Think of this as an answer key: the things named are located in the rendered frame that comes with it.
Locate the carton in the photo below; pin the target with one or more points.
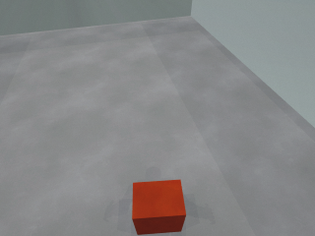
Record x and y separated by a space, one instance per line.
158 207

